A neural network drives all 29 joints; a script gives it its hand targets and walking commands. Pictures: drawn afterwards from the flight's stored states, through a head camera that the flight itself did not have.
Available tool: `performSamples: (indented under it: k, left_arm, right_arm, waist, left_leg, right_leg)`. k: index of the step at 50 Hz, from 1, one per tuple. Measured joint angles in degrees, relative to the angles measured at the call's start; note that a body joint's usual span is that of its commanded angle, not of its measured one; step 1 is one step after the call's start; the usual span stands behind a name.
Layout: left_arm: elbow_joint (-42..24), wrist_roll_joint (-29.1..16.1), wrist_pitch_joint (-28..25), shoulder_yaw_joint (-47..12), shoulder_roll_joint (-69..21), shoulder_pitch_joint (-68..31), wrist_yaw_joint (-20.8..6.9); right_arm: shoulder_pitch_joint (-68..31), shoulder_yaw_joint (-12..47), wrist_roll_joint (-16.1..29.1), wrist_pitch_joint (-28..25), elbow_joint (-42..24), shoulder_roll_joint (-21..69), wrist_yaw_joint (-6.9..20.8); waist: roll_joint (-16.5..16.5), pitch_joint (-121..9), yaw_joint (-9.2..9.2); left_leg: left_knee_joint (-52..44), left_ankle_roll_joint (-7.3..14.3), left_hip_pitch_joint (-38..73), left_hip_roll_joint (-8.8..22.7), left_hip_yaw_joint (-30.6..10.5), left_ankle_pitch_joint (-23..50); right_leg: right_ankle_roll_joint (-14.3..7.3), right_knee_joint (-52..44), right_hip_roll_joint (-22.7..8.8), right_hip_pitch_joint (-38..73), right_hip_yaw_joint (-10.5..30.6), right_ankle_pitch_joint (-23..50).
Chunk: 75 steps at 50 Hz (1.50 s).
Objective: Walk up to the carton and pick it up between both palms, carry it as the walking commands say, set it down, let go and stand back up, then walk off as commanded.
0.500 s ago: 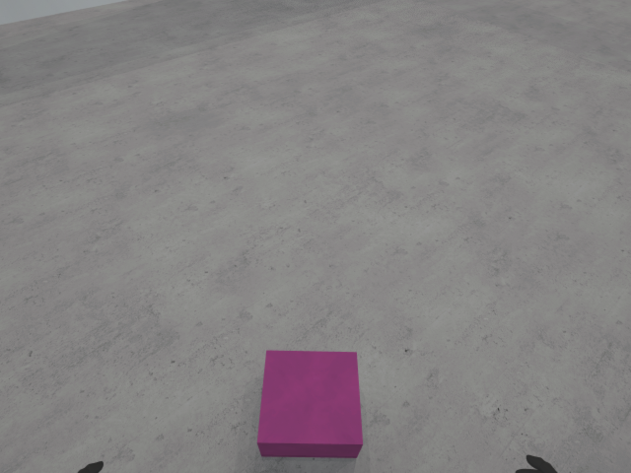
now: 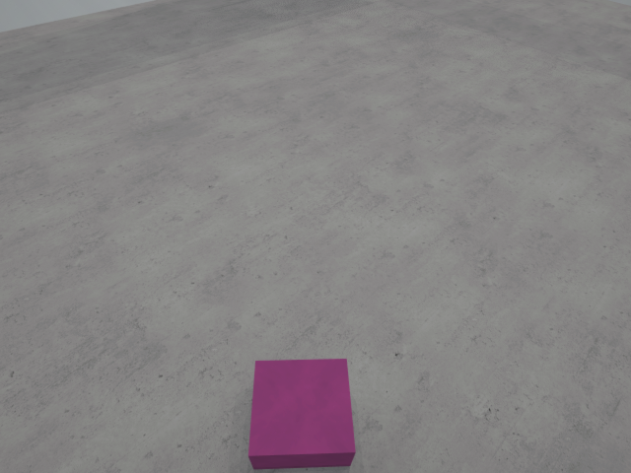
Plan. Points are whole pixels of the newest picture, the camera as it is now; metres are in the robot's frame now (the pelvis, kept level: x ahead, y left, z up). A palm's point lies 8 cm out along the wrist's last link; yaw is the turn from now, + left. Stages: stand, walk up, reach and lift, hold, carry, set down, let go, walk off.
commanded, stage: walk off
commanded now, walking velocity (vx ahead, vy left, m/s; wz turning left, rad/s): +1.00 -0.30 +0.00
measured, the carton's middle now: (301, 412) +0.42 +0.02 -0.71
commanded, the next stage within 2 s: none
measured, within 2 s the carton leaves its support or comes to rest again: rests again in 1.68 s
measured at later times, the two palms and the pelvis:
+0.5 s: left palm out of the picture +0.12 +0.10 -0.14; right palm (521, 295) +0.41 -0.37 -0.09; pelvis +0.20 -0.13 -0.01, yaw +0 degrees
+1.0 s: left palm (305, 168) +0.83 +0.01 -0.12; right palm (545, 283) +0.47 -0.47 -0.13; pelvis +0.61 -0.21 -0.03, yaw -1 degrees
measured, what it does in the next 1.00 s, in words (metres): walks ahead: right foot, then left foot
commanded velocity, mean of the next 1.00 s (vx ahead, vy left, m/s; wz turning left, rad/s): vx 1.00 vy -0.30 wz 0.00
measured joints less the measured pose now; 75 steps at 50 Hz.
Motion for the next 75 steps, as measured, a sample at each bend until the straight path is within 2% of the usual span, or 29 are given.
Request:
performSamples:
  k: [2,4,7,10,12,13,15,17,20,24,29,31,33,35,38,42,46,48,51,52,53,54,56,58,62,67,70,72,75]
  left_arm:
    - [-1.04,0.23,-0.63,0.15,-0.41,0.37,-1.00]
    - [-2.20,0.10,-1.23,0.41,-0.74,0.42,-2.10]
    - [-4.10,-0.18,-1.37,0.68,-1.40,0.21,-3.53]
    - [-6.04,-0.07,-1.95,0.97,-1.79,0.33,-4.37]
    - [-6.91,0.17,-3.25,1.53,-2.23,0.43,-4.21]
    - [-7.06,0.02,-3.81,1.62,-2.64,0.97,-3.95]
    - [-6.84,0.09,-4.44,1.49,-3.37,3.35,-3.27]
    - [-5.83,0.29,-4.69,1.17,-4.33,6.41,-2.49]
    - [-4.26,0.12,-5.24,0.62,-5.84,10.86,-1.83]
    - [-2.51,-0.16,-5.74,0.28,-7.28,15.40,-1.82]
    - [0.27,-0.27,-5.99,0.02,-8.32,19.08,-1.88]
    - [1.72,-0.82,-5.87,-0.17,-8.74,20.27,-1.66]
    - [2.03,-1.19,-5.57,-0.15,-8.88,19.90,-1.43]
    - [0.20,-1.24,-5.67,0.27,-8.03,17.14,-1.45]
    - [-3.71,-0.86,-5.76,1.25,-5.98,10.35,-1.96]
    - [-9.10,0.03,-4.31,2.23,-4.11,1.34,-3.88]
    - [-13.17,-0.44,-4.15,1.75,-4.57,-6.52,-6.47]
    - [-14.24,-0.64,-4.38,1.31,-5.03,-9.60,-7.07]
    - [-14.97,-0.43,-4.91,0.88,-5.37,-12.40,-6.14]
    - [-14.86,-0.43,-5.19,1.00,-5.29,-12.13,-5.51]
    - [-14.36,-0.14,-5.40,1.39,-5.46,-11.45,-4.70]
    - [-13.44,0.10,-5.54,1.74,-5.52,-10.31,-4.01]
    - [-10.69,0.08,-5.51,2.24,-5.49,-6.76,-2.87]
    - [-7.90,0.12,-5.70,2.59,-5.34,-2.04,-2.06]
    - [-3.74,0.13,-6.11,2.57,-5.07,8.11,-1.73]
    - [-0.79,-0.74,-7.22,1.30,-7.06,17.11,-1.55]
    - [0.63,-0.87,-7.31,0.40,-8.72,20.25,-1.89]
    - [1.61,-0.98,-7.32,-0.08,-9.48,21.51,-2.00]
    - [3.25,-1.48,-6.81,-0.32,-10.20,22.57,-1.55]
  right_arm:
    - [2.55,-0.46,0.20,-0.59,0.43,0.29,-0.17]
    - [4.74,-0.92,0.36,-1.22,0.96,0.32,-0.30]
    - [6.71,-1.65,0.44,-1.75,1.10,-0.02,-0.35]
    - [7.51,-2.41,0.44,-1.69,0.54,-0.54,-0.30]
    - [7.26,-2.61,0.35,-1.54,-0.01,-0.85,-0.37]
    - [6.47,-2.49,0.49,-1.28,-0.49,-0.61,-0.58]
    - [3.89,-1.99,0.58,-1.44,-2.45,0.38,-0.52]
    - [0.70,-1.58,-0.03,-2.20,-4.77,1.33,0.25]
    - [-3.66,-1.25,-0.31,-2.22,-7.54,2.46,1.51]
    - [-8.83,-0.80,0.17,-1.64,-10.25,3.76,2.29]
    - [-14.75,-0.59,0.56,-2.12,-13.25,4.93,2.03]
    - [-15.52,-0.63,0.17,-3.00,-13.91,5.43,1.26]
    - [-13.40,-0.88,-0.46,-3.99,-13.52,5.75,0.12]
    - [-7.86,-1.34,-0.22,-3.92,-11.21,5.17,-0.55]
    - [2.10,-2.26,-0.15,-4.09,-5.91,4.12,-0.80]
    - [13.66,-2.54,0.28,-5.34,-0.02,3.75,-0.60]
    - [19.86,-2.36,1.00,-6.50,2.32,4.70,-0.43]
    - [20.85,-2.25,1.58,-6.83,2.30,5.15,-0.48]
    - [20.70,-2.53,1.32,-6.30,1.96,5.30,-0.92]
    - [20.47,-2.76,0.99,-5.71,1.96,5.39,-1.08]
    - [19.33,-3.03,0.81,-5.06,1.67,5.18,-1.05]
    - [17.28,-3.23,1.37,-4.62,0.63,4.93,-0.81]
    - [12.30,-3.32,2.01,-4.69,-2.18,4.52,-0.75]
    - [7.31,-3.22,1.31,-5.17,-5.07,4.07,-0.66]
    - [-0.60,-2.72,-0.05,-3.96,-9.02,3.92,0.37]
    - [-8.93,-1.61,-0.08,-2.60,-12.43,4.33,1.52]
    - [-13.73,-0.77,0.71,-2.71,-14.12,4.95,2.01]
    - [-16.35,-0.24,1.04,-2.79,-14.90,5.69,1.79]
    - [-17.31,0.26,0.41,-3.50,-15.10,6.83,0.81]
  waist:
    - [0.21,0.09,-0.48]
    - [0.35,0.30,-0.76]
    - [0.63,0.75,-1.07]
    - [1.03,1.19,-0.89]
    - [1.95,2.17,0.24]
    - [2.05,2.51,0.94]
    - [1.61,2.71,2.12]
    - [1.32,2.56,3.22]
    - [1.19,1.61,5.06]
    - [0.20,1.06,7.28]
    - [-0.91,3.06,8.85]
    - [-1.16,3.92,8.27]
    - [-1.21,4.43,6.92]
    - [-1.14,4.18,5.56]
    - [-1.46,3.49,3.29]
    - [-2.02,2.78,0.77]
    - [-1.63,3.51,-1.57]
    - [-1.24,4.16,-3.12]
    - [-0.63,4.98,-4.11]
    - [-1.04,5.01,-3.52]
    - [-0.74,5.58,-2.35]
    - [-0.53,6.27,-1.60]
    - [-0.29,6.93,-0.74]
    - [0.17,6.74,0.67]
    - [0.68,3.38,4.40]
    - [1.22,1.11,7.74]
    - [1.25,2.15,9.15]
    - [0.69,3.30,9.72]
    - [-0.03,4.57,8.98]
  left_leg:
    - [-1.18,-0.82,0.61,1.25,0.12,1.36]
    - [-1.93,-2.20,1.53,2.52,0.38,2.44]
    - [-1.48,-4.22,2.87,4.30,0.62,0.32]
    - [2.29,-5.11,3.02,6.69,0.90,-3.92]
    - [14.33,-2.54,-1.04,8.25,-0.69,-10.46]
    - [23.96,-1.15,-4.96,7.25,-2.56,-13.02]
    - [39.00,0.87,-12.98,5.28,-3.07,-11.20]
    - [44.69,0.91,-19.03,5.59,-0.21,-7.18]
    - [43.51,-0.86,-24.73,6.84,3.60,-2.91]
    - [34.19,-2.37,-26.01,7.06,5.81,0.22]
    - [20.21,-0.37,-22.58,4.34,8.83,-1.56]
    - [15.31,1.58,-18.59,2.11,10.31,0.22]
    - [16.82,2.63,-16.38,1.99,10.56,2.90]
    - [17.43,1.76,-12.96,2.06,10.22,-1.45]
    - [12.74,0.43,-5.70,1.96,9.90,-3.08]
    - [5.63,-1.94,4.02,2.34,9.75,-5.85]
    - [-4.13,-4.60,14.16,3.89,9.70,-6.73]
    - [-9.07,-6.37,19.01,5.41,9.72,-6.66]
    - [-8.75,-7.91,22.97,8.94,10.29,-8.93]
    - [-3.00,-7.53,22.19,10.07,10.33,-10.18]
    - [7.79,-5.69,19.08,11.70,9.27,-8.37]
    - [22.40,-3.58,13.51,11.48,4.89,-8.66]
    - [45.94,0.17,1.69,8.34,-2.41,-7.97]
    - [55.20,1.92,-8.35,7.17,-3.02,-4.56]
    - [56.25,0.88,-21.56,8.35,1.03,0.13]
    - [40.57,-1.04,-29.34,9.03,4.92,3.71]
    - [26.17,-1.08,-29.42,7.13,7.23,6.45]
    - [19.32,-0.07,-28.02,4.82,9.30,7.58]
    - [13.36,2.22,-22.60,0.63,11.72,7.48]
  right_leg:
    - [1.03,5.96,-1.18,-4.21,-0.32,1.87]
    - [1.67,5.48,-2.78,-6.13,-0.30,2.81]
    - [1.44,-2.06,-4.90,-5.64,-1.33,2.68]
    - [0.42,-9.43,-5.45,-2.49,-4.74,4.05]
    - [-0.36,-8.86,-3.82,-1.89,-6.48,7.42]
    - [-0.92,-7.30,-3.17,-2.01,-6.95,6.74]
    - [-2.04,-7.61,-2.16,-0.57,-7.63,4.47]
    - [-2.90,-10.47,-1.00,2.39,-8.12,3.68]
    - [-3.71,-16.41,0.80,8.13,-8.55,3.80]
    - [-4.01,-24.60,2.07,16.42,-8.22,3.57]
    - [-3.18,-27.95,1.67,24.39,-7.72,-0.69]
    - [-3.11,-21.31,0.58,24.39,-7.48,-4.64]
    - [-4.43,-0.17,-0.26,16.94,-5.31,-3.14]
    - [-5.27,20.00,0.71,7.20,-0.99,0.48]
    - [-4.19,31.25,-1.61,-6.02,1.16,6.83]
    - [-1.42,27.44,-6.28,-20.75,3.43,12.93]
    - [-0.69,4.93,-9.59,-24.63,-0.71,24.25]
    - [-1.25,-3.56,-9.03,-23.39,-3.52,26.94]
    - [-3.75,-9.26,-5.36,-19.18,-6.23,20.44]
    - [-4.61,-10.73,-4.06,-16.27,-6.67,18.26]
    - [-4.73,-9.24,-2.84,-15.45,-6.86,20.27]
    - [-4.71,-5.48,-2.17,-15.71,-7.00,18.56]
    - [-4.45,-3.19,-1.31,-13.03,-7.52,12.94]
    - [-4.78,-5.57,-0.34,-8.17,-8.32,10.84]
    - [-5.50,-12.12,1.92,1.59,-8.77,7.47]
    - [-5.02,-23.92,3.95,14.32,-8.54,5.32]
    - [-5.06,-29.69,4.38,21.66,-7.83,3.42]
    - [-4.77,-31.96,3.92,26.01,-7.30,1.53]
    - [-4.46,-25.59,2.65,28.70,-6.95,-2.81]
